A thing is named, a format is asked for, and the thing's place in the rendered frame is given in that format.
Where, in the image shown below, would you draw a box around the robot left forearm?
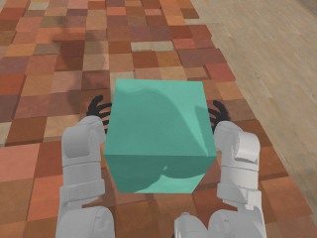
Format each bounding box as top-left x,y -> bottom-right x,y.
54,115 -> 106,238

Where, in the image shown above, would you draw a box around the robot right shin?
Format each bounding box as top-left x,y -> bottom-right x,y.
180,212 -> 190,216

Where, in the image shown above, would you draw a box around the left robot hand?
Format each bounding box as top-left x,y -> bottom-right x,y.
86,94 -> 112,134

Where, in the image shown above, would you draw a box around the robot left upper arm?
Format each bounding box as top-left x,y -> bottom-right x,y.
55,205 -> 116,238

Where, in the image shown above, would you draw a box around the robot right upper arm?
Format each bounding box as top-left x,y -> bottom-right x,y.
208,209 -> 266,238

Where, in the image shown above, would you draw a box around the robot right thigh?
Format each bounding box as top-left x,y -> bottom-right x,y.
174,215 -> 209,238

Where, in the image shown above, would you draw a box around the carton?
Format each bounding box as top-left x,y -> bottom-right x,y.
103,78 -> 218,193

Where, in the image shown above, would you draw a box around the robot right forearm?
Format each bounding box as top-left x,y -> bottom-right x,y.
213,120 -> 267,238

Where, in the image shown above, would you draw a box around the right robot hand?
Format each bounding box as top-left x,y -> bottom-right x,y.
207,100 -> 231,136

